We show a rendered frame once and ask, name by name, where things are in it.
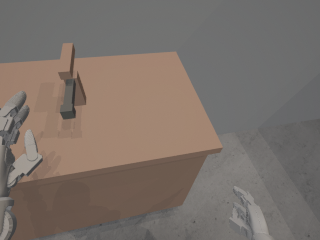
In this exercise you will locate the tap lever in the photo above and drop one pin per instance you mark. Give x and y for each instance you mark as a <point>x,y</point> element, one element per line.
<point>67,110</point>

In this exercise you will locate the robot left hand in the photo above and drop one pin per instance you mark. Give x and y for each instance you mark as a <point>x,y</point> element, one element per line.
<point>12,116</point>

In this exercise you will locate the left robot forearm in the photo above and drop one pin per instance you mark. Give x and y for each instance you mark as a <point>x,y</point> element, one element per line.
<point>8,221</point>

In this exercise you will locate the counter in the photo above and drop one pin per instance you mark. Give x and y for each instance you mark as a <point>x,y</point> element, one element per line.
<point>136,145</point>

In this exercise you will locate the robot right hand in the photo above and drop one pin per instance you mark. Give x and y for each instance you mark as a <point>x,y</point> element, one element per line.
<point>252,220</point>

